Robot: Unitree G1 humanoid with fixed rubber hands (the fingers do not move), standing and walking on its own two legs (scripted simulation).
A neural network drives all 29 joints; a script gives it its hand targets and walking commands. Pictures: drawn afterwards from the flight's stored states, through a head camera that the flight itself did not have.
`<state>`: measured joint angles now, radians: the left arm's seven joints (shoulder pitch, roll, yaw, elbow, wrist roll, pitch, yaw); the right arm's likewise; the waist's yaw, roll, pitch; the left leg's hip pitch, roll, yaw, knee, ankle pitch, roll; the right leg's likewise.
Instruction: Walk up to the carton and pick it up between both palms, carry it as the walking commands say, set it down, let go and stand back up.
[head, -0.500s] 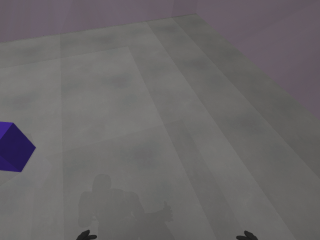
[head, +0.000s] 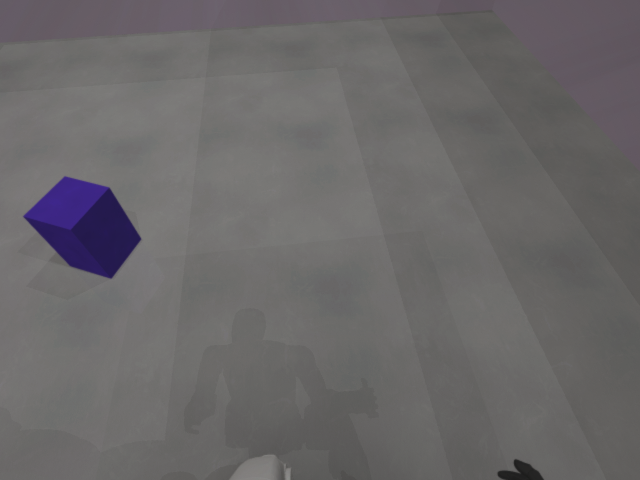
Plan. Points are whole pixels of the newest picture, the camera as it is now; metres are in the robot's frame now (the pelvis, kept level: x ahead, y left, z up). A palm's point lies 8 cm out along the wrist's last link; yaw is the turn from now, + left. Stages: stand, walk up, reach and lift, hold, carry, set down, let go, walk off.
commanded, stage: walk up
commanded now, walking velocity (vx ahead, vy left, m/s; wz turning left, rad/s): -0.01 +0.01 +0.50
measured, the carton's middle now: (88, 229) +0.96 +0.88 -0.62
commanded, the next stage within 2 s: none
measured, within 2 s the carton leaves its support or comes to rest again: neither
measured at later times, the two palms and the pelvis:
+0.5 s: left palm out of the picture +0.06 +0.30 -0.11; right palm out of the picture +0.11 -0.22 -0.11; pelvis +0.01 +0.03 +0.00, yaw +13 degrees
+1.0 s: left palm out of the picture -0.04 +0.39 -0.14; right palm (301, 295) +0.41 +0.06 -0.12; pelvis +0.14 +0.19 -0.02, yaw +28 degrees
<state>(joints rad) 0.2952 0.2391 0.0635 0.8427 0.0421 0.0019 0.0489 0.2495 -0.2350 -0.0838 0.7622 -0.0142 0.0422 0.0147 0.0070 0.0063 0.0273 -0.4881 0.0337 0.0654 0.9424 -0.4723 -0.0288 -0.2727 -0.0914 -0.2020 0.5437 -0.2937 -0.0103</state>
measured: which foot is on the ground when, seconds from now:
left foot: up 0.00-0.12, down 0.14-0.50, up 0.52-0.90, down 0.92-1.00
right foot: down 0.00-0.12, up 0.14-0.50, down 0.52-0.92, up 0.94-1.00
